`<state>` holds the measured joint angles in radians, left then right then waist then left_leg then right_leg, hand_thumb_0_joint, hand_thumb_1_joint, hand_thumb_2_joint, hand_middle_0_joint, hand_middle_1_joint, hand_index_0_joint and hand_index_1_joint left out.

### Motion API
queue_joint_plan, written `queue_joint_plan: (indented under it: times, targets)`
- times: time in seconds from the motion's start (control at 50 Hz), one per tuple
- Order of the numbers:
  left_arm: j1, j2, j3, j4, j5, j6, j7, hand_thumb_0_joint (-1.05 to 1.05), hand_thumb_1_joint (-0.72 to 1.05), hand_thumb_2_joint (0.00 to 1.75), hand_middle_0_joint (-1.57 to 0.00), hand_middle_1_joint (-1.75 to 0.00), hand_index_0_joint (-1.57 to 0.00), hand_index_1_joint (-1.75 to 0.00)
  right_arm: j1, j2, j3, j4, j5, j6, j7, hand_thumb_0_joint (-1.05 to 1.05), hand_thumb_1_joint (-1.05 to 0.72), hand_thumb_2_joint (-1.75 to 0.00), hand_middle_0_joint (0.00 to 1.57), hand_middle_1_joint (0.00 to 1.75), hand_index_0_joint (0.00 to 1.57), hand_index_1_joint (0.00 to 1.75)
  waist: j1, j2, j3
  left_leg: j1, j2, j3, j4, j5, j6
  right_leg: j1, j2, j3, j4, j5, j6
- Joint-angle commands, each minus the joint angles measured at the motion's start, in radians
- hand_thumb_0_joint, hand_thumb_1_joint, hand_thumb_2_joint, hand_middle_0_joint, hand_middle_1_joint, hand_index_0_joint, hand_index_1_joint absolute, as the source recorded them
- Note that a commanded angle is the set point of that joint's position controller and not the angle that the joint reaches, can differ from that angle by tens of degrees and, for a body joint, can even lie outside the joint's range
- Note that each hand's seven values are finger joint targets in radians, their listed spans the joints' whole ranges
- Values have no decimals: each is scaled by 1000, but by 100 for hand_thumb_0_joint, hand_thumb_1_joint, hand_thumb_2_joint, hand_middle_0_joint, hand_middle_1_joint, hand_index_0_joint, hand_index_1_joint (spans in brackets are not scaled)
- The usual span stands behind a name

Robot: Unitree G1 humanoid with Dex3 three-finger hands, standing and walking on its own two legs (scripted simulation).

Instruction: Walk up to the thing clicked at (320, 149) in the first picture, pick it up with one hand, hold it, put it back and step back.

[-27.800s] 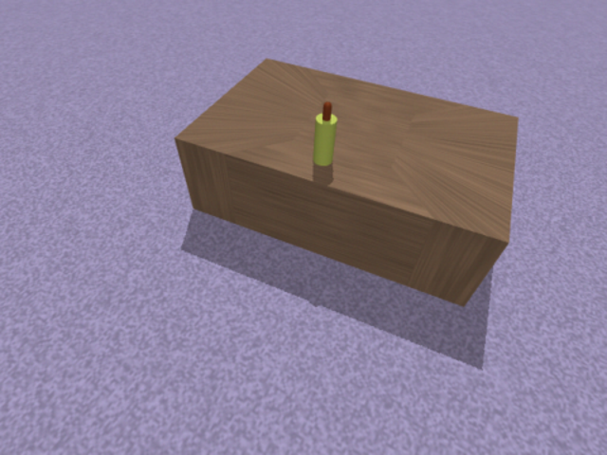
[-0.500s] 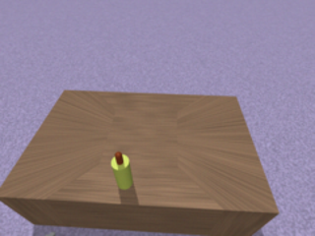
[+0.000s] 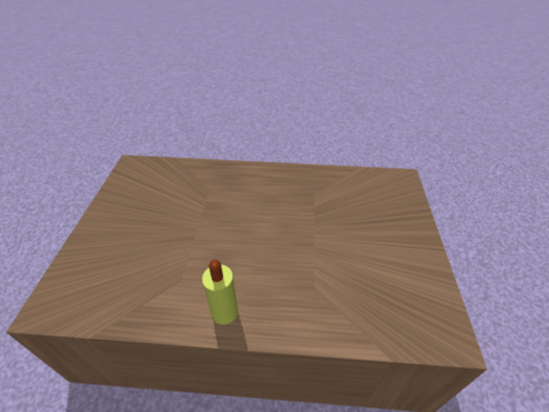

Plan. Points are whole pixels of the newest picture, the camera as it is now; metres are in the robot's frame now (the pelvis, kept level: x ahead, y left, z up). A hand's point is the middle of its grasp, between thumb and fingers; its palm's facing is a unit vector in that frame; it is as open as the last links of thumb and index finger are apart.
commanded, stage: home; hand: left
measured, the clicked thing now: (220, 289) +0.47 +0.17 -0.27
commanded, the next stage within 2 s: stand in 0.74 s
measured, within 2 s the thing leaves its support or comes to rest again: neither
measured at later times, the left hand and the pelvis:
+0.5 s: hand out of the picture +0.06 +0.26 -0.15, palm faces -0.03 -0.93 -0.36, open 17.7 cm; pelvis +0.00 +0.01 +0.00, yaw +0 degrees
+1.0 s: hand out of the picture +0.09 +0.26 -0.15, palm faces -0.03 -0.94 -0.35, open 16.6 cm; pelvis +0.02 +0.01 +0.00, yaw -1 degrees
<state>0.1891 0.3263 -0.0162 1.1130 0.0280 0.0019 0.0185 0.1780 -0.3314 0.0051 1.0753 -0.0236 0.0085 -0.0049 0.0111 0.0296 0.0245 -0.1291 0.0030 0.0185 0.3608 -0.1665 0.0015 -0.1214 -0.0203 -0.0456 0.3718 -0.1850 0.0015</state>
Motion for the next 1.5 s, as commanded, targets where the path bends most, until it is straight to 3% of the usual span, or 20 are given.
queue_joint_plan:
  times: [0.0,0.06,0.2,0.28,0.32,0.48,0.82,0.86,0.88,1.04,1.2,1.48]
  targets:
    - [-61,216,42,-53,-2,-29,14,0,-61,3,-4,-5,-4,-4,-56,-190,-38,-55,-1,-21,-12,0,-90,-90,20,30,20,30,-6,-25,3,-4,100,-116,-78,-17,17,-45,-105,128,-117,-57,-15]
    - [-71,218,43,-39,-5,-25,12,0,-60,3,-4,-5,-5,-4,-50,-187,-33,-43,0,-21,-13,0,-90,-90,20,30,20,30,-10,-23,24,-25,97,-117,-90,-47,11,-55,-101,129,-119,-87,-14]
    - [-72,215,40,-25,-7,-27,11,0,-61,1,-4,-4,-4,-4,-60,-203,-33,-32,3,-22,-13,0,-90,-90,20,30,20,30,-8,-23,5,-9,106,-119,-90,-15,19,-34,-107,128,-121,-39,-17]
    - [-71,213,41,-20,-9,-23,6,0,-61,2,-4,-4,-4,-4,-57,-210,-31,-22,3,-26,-14,0,-90,-90,20,30,20,30,-5,5,12,-40,106,-121,-110,-47,15,-21,-101,121,-109,-23,-17]
    - [-72,214,40,-21,-8,-26,6,0,-61,2,-4,-4,-4,-4,-73,-212,-32,-25,6,-28,-14,0,-90,-90,20,30,20,30,-4,-5,-10,-15,111,-122,-105,-8,18,-12,-106,119,-109,5,-17]
    - [-87,215,42,-11,-10,-23,3,0,-61,1,-4,-4,-4,-4,-72,-218,-32,-9,7,-29,-14,0,-90,-90,20,30,20,30,-9,-22,7,-21,111,-121,-118,-30,15,-17,-104,117,-111,-8,-14]
    - [-114,215,46,-13,-13,-25,1,0,-61,1,-4,-4,-4,-4,-102,-221,-31,2,9,-37,-16,0,-90,-90,20,30,20,30,-10,-24,-42,46,125,-113,-107,133,11,23,-115,109,-98,119,-14]
    - [-115,218,46,-17,-14,-26,1,0,-45,17,-20,-20,-20,-20,-92,-221,-30,2,10,-38,-15,0,-90,-90,20,30,20,30,-12,-25,-61,56,127,-107,-101,163,12,41,-122,112,-98,160,-17]
    - [-114,213,46,-14,-15,-25,1,0,-37,25,-20,-28,-20,-28,-93,-224,-31,4,11,-37,-15,0,-90,-90,20,30,20,30,-14,-25,-46,44,124,-106,-101,149,13,39,-119,112,-103,154,-14]
    - [-130,218,50,-22,-16,-24,1,0,27,89,-20,-30,-20,-30,-101,-220,-30,2,9,-37,-16,0,-90,-90,20,30,20,30,-13,-25,-59,57,130,-101,-101,191,11,55,-124,109,-93,190,-18]
    - [-128,218,50,-23,-15,-28,1,0,90,90,-20,-30,-20,-30,-107,-223,-32,2,10,-36,-14,0,-90,-90,20,30,20,30,-12,-36,-40,59,130,-108,-108,166,8,37,-122,107,-115,159,-9]
    - [-130,224,53,-33,-16,-31,-1,0,90,90,-20,-30,-20,-30,-104,-218,-36,1,10,-39,-11,0,-90,-90,20,30,20,30,-17,-26,-66,62,135,-98,-103,175,10,61,-126,116,-108,184,-21]
